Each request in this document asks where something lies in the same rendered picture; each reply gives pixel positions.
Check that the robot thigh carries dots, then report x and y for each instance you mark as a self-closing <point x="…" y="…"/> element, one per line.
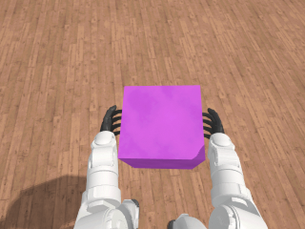
<point x="131" y="214"/>
<point x="188" y="223"/>

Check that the robot right thigh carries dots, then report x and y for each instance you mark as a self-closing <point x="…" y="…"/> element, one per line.
<point x="188" y="223"/>

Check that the left robot upper arm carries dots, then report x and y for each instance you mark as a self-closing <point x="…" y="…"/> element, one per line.
<point x="110" y="218"/>

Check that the robot right forearm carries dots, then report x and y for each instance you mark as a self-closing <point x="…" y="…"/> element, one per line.
<point x="227" y="176"/>

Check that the carton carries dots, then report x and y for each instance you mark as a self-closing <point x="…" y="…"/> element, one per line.
<point x="162" y="127"/>

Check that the robot left forearm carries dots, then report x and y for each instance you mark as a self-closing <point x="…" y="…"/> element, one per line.
<point x="102" y="190"/>

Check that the right robot upper arm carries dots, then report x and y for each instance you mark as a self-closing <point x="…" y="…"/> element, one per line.
<point x="226" y="216"/>

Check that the robot left hand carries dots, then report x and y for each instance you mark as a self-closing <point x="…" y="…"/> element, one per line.
<point x="109" y="119"/>

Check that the robot right hand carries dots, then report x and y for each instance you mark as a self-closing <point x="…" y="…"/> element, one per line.
<point x="214" y="122"/>

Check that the robot left thigh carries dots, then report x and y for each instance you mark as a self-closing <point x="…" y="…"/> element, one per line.
<point x="131" y="214"/>

